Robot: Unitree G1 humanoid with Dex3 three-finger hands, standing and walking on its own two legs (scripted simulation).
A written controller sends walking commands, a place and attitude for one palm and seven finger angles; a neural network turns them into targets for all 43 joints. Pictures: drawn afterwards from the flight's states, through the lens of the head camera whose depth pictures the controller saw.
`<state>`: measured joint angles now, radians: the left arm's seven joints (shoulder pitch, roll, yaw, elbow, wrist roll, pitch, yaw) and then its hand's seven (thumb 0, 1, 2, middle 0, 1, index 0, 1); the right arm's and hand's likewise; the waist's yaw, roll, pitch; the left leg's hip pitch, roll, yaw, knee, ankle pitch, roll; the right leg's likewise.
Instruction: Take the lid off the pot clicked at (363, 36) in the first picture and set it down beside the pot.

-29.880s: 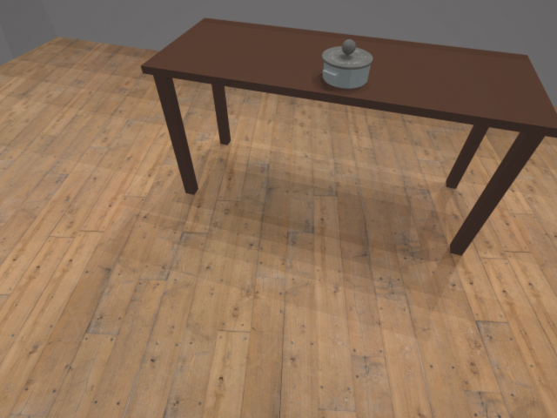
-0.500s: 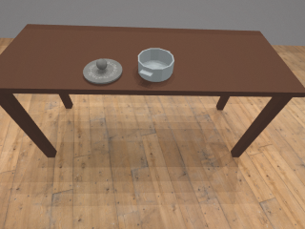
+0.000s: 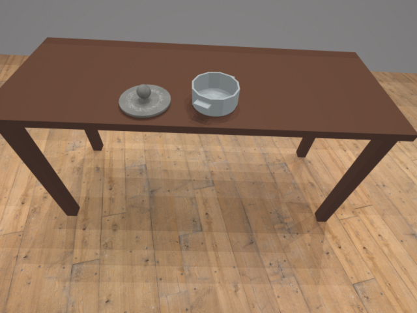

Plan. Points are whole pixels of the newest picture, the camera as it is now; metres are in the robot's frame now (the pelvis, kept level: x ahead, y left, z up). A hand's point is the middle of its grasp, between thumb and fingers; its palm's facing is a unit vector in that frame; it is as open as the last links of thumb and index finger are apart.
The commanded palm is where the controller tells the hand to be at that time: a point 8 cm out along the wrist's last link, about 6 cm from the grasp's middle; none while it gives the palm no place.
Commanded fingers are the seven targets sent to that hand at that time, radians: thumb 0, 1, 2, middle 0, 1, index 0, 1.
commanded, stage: let the arm hang, fingers relaxed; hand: left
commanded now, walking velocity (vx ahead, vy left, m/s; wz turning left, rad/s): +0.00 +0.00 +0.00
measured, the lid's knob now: (143, 91) +0.76 +0.25 -0.03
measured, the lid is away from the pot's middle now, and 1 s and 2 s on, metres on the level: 0.24 0.24 0.24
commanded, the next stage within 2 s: look to check the result in 0.94 s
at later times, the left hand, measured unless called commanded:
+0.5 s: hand out of the picture -0.02 +0.16 -0.18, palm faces +0.04 -0.99 -0.17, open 7.3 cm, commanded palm none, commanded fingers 0.00 0.90 0.90 -0.20 -0.30 -0.20 -0.30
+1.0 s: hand out of the picture +0.00 +0.16 -0.18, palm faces +0.05 -0.98 -0.18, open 7.3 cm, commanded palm none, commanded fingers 0.00 0.90 0.90 -0.20 -0.30 -0.20 -0.30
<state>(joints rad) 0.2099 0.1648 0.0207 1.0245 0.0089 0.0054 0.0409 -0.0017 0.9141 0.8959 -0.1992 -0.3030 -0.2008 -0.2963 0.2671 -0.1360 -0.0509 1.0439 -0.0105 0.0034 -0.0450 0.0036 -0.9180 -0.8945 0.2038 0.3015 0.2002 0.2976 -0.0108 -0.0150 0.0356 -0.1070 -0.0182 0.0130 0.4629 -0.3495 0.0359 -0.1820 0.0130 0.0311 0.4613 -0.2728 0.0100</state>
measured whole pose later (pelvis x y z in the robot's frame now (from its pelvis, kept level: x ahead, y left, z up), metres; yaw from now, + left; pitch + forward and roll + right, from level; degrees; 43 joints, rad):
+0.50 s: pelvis -0.01 +0.00 +0.00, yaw +0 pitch -1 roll -1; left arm 0.29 0.13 0.01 1.11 0.01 0.00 0.04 0.01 0.91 0.90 -0.20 -0.30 -0.20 -0.30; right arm 0.35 -0.10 -0.04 1.11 -0.01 -0.01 -0.04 0.00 -0.90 -0.89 0.20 0.30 0.20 0.30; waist -0.01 -0.01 0.04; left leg -0.12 -0.02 0.02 0.46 -0.33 0.03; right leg -0.19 0.01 0.03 0.46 -0.25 0.01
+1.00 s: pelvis +0.00 +0.00 +0.00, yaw +0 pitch +0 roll -1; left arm 0.29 0.14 0.03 1.11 0.01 -0.01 0.05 0.01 0.92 0.90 -0.20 -0.30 -0.20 -0.30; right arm 0.32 -0.10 -0.04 1.11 -0.01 -0.02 -0.05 0.00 -0.91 -0.89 0.20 0.30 0.20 0.30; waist -0.01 -0.01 0.03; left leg -0.11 -0.02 0.01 0.47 -0.35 0.03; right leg -0.19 0.01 0.03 0.47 -0.28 0.01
